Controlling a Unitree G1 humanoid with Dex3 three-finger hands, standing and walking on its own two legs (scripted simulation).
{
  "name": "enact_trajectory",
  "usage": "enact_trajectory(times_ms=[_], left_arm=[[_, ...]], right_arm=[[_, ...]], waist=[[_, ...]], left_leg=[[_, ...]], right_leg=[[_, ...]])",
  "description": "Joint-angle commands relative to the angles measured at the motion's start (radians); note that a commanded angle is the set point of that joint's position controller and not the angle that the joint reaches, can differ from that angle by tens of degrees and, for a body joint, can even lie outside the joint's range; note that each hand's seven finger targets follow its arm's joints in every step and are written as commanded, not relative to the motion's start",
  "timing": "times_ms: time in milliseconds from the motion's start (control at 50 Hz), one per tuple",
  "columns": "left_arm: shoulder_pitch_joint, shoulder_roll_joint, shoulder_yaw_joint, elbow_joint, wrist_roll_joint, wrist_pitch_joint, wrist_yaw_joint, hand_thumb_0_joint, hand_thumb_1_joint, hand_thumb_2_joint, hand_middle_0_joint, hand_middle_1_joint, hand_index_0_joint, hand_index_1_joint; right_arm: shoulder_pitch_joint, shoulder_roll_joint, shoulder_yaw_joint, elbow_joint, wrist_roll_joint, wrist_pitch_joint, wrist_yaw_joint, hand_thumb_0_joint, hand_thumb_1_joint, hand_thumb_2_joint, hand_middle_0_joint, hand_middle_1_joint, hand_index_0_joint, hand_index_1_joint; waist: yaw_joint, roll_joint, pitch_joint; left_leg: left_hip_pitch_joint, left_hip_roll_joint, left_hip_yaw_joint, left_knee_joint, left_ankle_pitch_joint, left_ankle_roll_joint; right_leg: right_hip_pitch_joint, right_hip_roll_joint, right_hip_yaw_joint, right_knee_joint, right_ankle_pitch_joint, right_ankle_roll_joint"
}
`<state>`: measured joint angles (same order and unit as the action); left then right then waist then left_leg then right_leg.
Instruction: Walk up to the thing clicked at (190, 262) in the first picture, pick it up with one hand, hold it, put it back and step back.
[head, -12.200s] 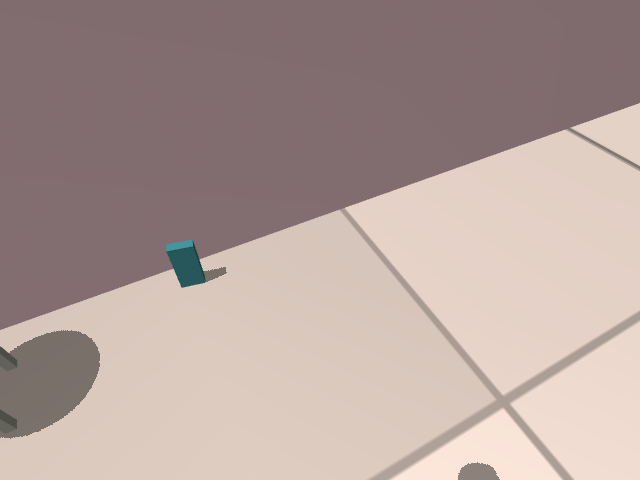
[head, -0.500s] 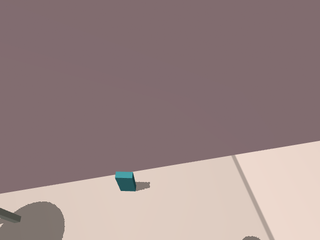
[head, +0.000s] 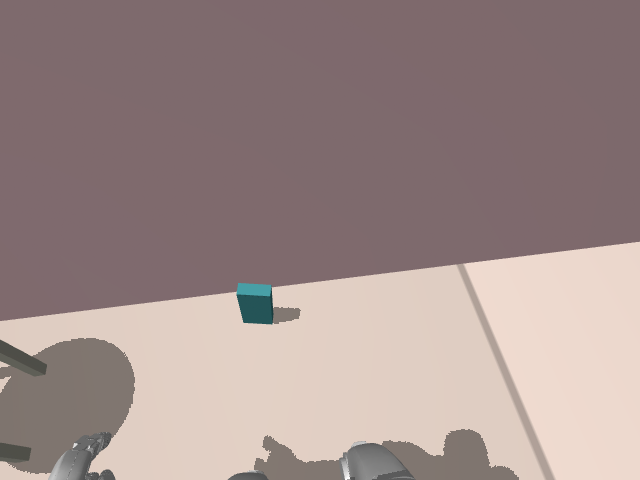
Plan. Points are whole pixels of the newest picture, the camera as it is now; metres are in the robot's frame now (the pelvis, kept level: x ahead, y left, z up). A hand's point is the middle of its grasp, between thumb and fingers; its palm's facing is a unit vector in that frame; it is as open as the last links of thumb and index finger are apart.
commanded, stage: walk up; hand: left
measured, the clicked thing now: (256, 305) +0.61 +0.16 -0.66
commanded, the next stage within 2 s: stand in 1.74 s
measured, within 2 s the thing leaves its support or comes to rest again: neither
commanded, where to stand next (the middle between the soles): +0.25 -0.05 m, yaw +0 degrees
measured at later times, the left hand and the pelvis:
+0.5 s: hand out of the picture +0.01 +0.26 -0.15, palm faces -0.03 -0.91 -0.40, open 7.4 cm; pelvis -0.12 +0.00 -0.01, yaw -1 degrees
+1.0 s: hand out of the picture -0.16 +0.23 -0.15, palm faces -0.06 -0.92 -0.38, open 7.4 cm; pelvis -0.22 -0.03 +0.00, yaw -4 degrees
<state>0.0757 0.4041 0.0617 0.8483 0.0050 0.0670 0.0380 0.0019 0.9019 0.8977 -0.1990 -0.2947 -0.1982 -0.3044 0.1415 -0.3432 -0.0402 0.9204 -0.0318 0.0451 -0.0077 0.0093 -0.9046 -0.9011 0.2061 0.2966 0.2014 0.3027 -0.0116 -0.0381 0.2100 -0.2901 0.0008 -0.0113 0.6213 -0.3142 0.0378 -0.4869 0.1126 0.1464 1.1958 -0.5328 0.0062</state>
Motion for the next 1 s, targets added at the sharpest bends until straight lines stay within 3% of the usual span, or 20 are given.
enact_trajectory(times_ms=[0, 160, 180, 200, 220, 240, 300, 400, 460, 480, 500, 520, 580, 700, 780, 800, 820, 840, 900, 980], left_arm=[[0.043, 0.162, 0.06, -0.079, 0.014, -0.024, -0.001, 0.0, 0.9, 0.9, -0.2, -0.3, -0.2, -0.3], [0.194, 0.145, 0.069, -0.036, 0.03, -0.041, -0.02, 0.0, 0.9, 0.9, -0.2, -0.3, -0.2, -0.3], [0.192, 0.183, 0.079, -0.041, 0.038, -0.046, -0.02, 0.0, 0.9, 0.9, -0.2, -0.3, -0.2, -0.3], [0.186, 0.256, 0.099, -0.057, 0.045, -0.05, -0.023, 0.0, 0.9, 0.9, -0.2, -0.3, -0.2, -0.3], [0.129, 0.319, 0.107, -0.08, 0.032, -0.048, -0.026, 0.0, 0.9, 0.9, -0.2, -0.3, -0.2, -0.3], [0.087, 0.306, 0.1, -0.111, 0.039, -0.056, -0.024, 0.0, 0.9, 0.9, -0.2, -0.3, -0.2, -0.3], [0.012, 0.221, 0.083, -0.137, 0.034, -0.049, -0.011, 0.0, 0.9, 0.9, -0.2, -0.3, -0.2, -0.3], [0.098, 0.198, 0.077, -0.16, 0.043, -0.028, -0.005, 0.0, 0.9, 0.9, -0.2, -0.3, -0.2, -0.3], [0.071, 0.204, 0.069, -0.173, 0.018, -0.012, -0.016, 0.0, 0.9, 0.9, -0.2, -0.3, -0.2, -0.3], [0.097, 0.159, 0.053, -0.179, 0.016, -0.009, -0.02, 0.0, 0.9, 0.9, -0.2, -0.3, -0.2, -0.3], [0.072, 0.137, 0.045, -0.192, 0.01, -0.01, -0.016, 0.0, 0.9, 0.9, -0.2, -0.3, -0.2, -0.3], [0.008, 0.184, 0.073, -0.185, 0.022, -0.005, -0.004, 0.0, 0.9, 0.9, -0.2, -0.3, -0.2, -0.3], [0.087, 0.177, 0.077, -0.124, 0.008, -0.003, -0.013, 0.0, 0.9, 0.9, -0.2, -0.3, -0.2, -0.3], [0.107, 0.163, 0.063, -0.083, 0.022, -0.046, -0.054, 0.0, 0.9, 0.9, -0.2, -0.3, -0.2, -0.3], [0.258, 0.155, 0.075, 0.036, 0.026, -0.083, -0.039, 0.0, 0.9, 0.9, -0.2, -0.3, -0.2, -0.3], [0.266, 0.212, 0.09, 0.04, 0.043, -0.092, -0.035, 0.0, 0.9, 0.9, -0.2, -0.3, -0.2, -0.3], [0.216, 0.275, 0.1, -0.001, 0.05, -0.1, -0.031, 0.0, 0.9, 0.9, -0.2, -0.3, -0.2, -0.3], [0.128, 0.335, 0.104, -0.019, 0.048, -0.098, -0.032, 0.0, 0.9, 0.9, -0.2, -0.3, -0.2, -0.3], [0.028, 0.229, 0.072, -0.032, 0.037, -0.114, -0.027, 0.0, 0.9, 0.9, -0.2, -0.3, -0.2, -0.3], [0.051, 0.237, 0.068, -0.01, 0.031, -0.105, -0.04, 0.0, 0.9, 0.9, -0.2, -0.3, -0.2, -0.3]], right_arm=[[0.019, -0.269, -0.079, -0.097, 0.004, -0.034, -0.037, 0.0, -0.9, -0.9, 0.2, 0.3, 0.2, 0.3], [-0.06, -0.303, -0.076, -0.154, 0.019, -0.008, -0.022, 0.0, -0.9, -0.9, 0.2, 0.3, 0.2, 0.3], [-0.049, -0.275, -0.068, -0.155, 0.023, -0.008, -0.02, 0.0, -0.9, -0.9, 0.2, 0.3, 0.2, 0.3], [-0.049, -0.235, -0.057, -0.172, 0.033, -0.009, -0.019, 0.0, -0.9, -0.9, 0.2, 0.3, 0.2, 0.3], [-0.089, -0.214, -0.055, -0.173, 0.036, -0.005, -0.033, 0.0, -0.9, -0.9, 0.2, 0.3, 0.2, 0.3], [-0.065, -0.238, -0.064, -0.16, 0.035, -0.002, -0.036, 0.0, -0.9, -0.9, 0.2, 0.3, 0.2, 0.3], [0.024, -0.235, -0.053, -0.123, 0.052, -0.014, -0.035, 0.0, -0.9, -0.9, 0.2, 0.3, 0.2, 0.3], [0.022, -0.207, -0.046, -0.151, 0.022, -0.038, -0.037, 0.0, -0.9, -0.9, 0.2, 0.3, 0.2, 0.3], [0.101, -0.214, -0.059, -0.112, 0.008, -0.05, -0.034, 0.0, -0.9, -0.9, 0.2, 0.3, 0.2, 0.3], [0.077, -0.274, -0.077, -0.12, -0.006, -0.054, -0.035, 0.0, -0.9, -0.9, 0.2, 0.3, 0.2, 0.3], [0.03, -0.395, -0.095, -0.142, -0.006, -0.051, -0.025, 0.0, -0.9, -0.9, 0.2, 0.3, 0.2, 0.3], [0.05, -0.424, -0.107, -0.146, -0.003, -0.055, -0.023, 0.0, -0.9, -0.9, 0.2, 0.3, 0.2, 0.3], [-0.045, -0.312, -0.076, -0.146, -0.008, -0.065, -0.039, 0.0, -0.9, -0.9, 0.2, 0.3, 0.2, 0.3], [0.01, -0.287, -0.083, -0.147, -0.016, -0.071, -0.016, 0.0, -0.9, -0.9, 0.2, 0.3, 0.2, 0.3], [-0.013, -0.283, -0.072, -0.138, -0.01, -0.04, -0.001, 0.0, -0.9, -0.9, 0.2, 0.3, 0.2, 0.3], [0.011, -0.224, -0.056, -0.149, 0.0, -0.039, 0.001, 0.0, -0.9, -0.9, 0.2, 0.3, 0.2, 0.3], [-0.014, -0.169, -0.036, -0.172, 0.007, -0.044, 0.003, 0.0, -0.9, -0.9, 0.2, 0.3, 0.2, 0.3], [-0.052, -0.236, -0.06, -0.15, 0.008, -0.043, -0.007, 0.0, -0.9, -0.9, 0.2, 0.3, 0.2, 0.3], [0.015, -0.226, -0.057, -0.092, 0.028, -0.061, 0.004, 0.0, -0.9, -0.9, 0.2, 0.3, 0.2, 0.3], [0.058, -0.209, -0.053, -0.057, 0.011, -0.08, 0.014, 0.0, -0.9, -0.9, 0.2, 0.3, 0.2, 0.3]], waist=[[-0.02, 0.15, -0.24], [0.042, 0.191, -0.309], [0.039, 0.12, -0.3], [0.035, -0.073, -0.273], [0.072, -0.234, -0.236], [0.052, -0.177, -0.206], [0.005, -0.088, -0.224], [0.061, -0.161, -0.257], [0.011, -0.115, -0.302], [0.031, 0.002, -0.298], [0.018, 0.24, -0.277], [-0.042, 0.23, -0.26], [0.05, 0.114, -0.203], [-0.018, 0.22, -0.226], [0.055, 0.184, -0.222], [0.045, 0.035, -0.206], [0.057, -0.126, -0.177], [0.067, -0.103, -0.121], [0.006, -0.067, -0.103], [0.011, -0.139, -0.152]], left_leg=[[0.27, 0.262, -0.228, -0.107, 0.702, 0.208], [0.078, 0.239, -0.177, -0.024, 0.429, 0.125], [-0.028, 0.191, -0.154, 0.003, 0.299, 0.07], [-0.177, 0.052, -0.097, 0.161, 0.086, 0.005], [-0.168, -0.087, -0.043, 0.418, -0.312, -0.028], [-0.136, -0.071, -0.139, 0.56, -0.345, -0.035], [-0.142, -0.106, -0.125, 0.589, -0.229, -0.047], [-0.155, -0.042, -0.012, 0.133, -0.213, -0.053], [0.051, -0.018, 0.013, -0.228, 0.142, -0.03], [0.165, 0.121, -0.193, -0.242, 0.269, 0.023], [0.123, 0.359, -0.462, -0.27, 0.408, 0.17], [0.013, 0.459, -0.571, -0.286, 0.452, 0.274], [0.015, 0.288, -0.274, -0.221, 0.426, 0.177], [0.125, 0.221, -0.205, -0.259, -0.128, 0.165], [-0.053, 0.159, -0.104, -0.09, -0.083, 0.095], [-0.204, 0.095, -0.066, 0.038, -0.143, 0.032], [-0.317, -0.02, -0.034, 0.147, -0.235, -0.038], [-0.176, 0.011, -0.146, 0.255, -0.255, -0.053], [-0.107, 0.001, -0.1, 0.216, -0.122, -0.049], [0.049, -0.012, 0.004, -0.086, -0.065, -0.045]], right_leg=[[-0.035, -0.042, -0.003, -0.104, 0.011, 0.031], [0.323, -0.092, -0.142, -0.725, 0.292, -0.034], [0.38, -0.141, -0.056, -0.739, 0.382, -0.066], [0.395, -0.311, 0.196, -0.773, 0.486, -0.146], [0.229, -0.501, 0.365, -0.838, 0.648, -0.318], [0.142, -0.517, 0.372, -0.827, 0.708, -0.331], [0.217, -0.348, 0.08, -0.699, 0.849, -0.239], [0.452, -0.316, 0.05, -0.601, 0.891, -0.207], [0.354, -0.284, 0.036, -0.486, 0.734, -0.145], [0.163, -0.21, 0.018, -0.419, 0.514, -0.087], [0.022, -0.039, -0.09, -0.274, 0.043, -0.036], [0.061, -0.033, 0.015, -0.066, -0.136, -0.023], [0.012, -0.024, 0.088, 0.094, 0.004, -0.034], [0.113, -0.094, -0.073, -0.412, 0.009, 0.009], [0.411, -0.072, -0.151, -0.858, 0.185, -0.041], [0.478, -0.16, 0.051, -0.873, 0.089, -0.079], [0.384, -0.38, 0.384, -0.965, -0.136, -0.162], [0.113, -0.506, 0.461, -0.982, -0.207, -0.273], [0.16, -0.356, 0.169, -0.895, 0.112, -0.195], [0.207, -0.314, 0.061, -0.804, 0.238, -0.15]])
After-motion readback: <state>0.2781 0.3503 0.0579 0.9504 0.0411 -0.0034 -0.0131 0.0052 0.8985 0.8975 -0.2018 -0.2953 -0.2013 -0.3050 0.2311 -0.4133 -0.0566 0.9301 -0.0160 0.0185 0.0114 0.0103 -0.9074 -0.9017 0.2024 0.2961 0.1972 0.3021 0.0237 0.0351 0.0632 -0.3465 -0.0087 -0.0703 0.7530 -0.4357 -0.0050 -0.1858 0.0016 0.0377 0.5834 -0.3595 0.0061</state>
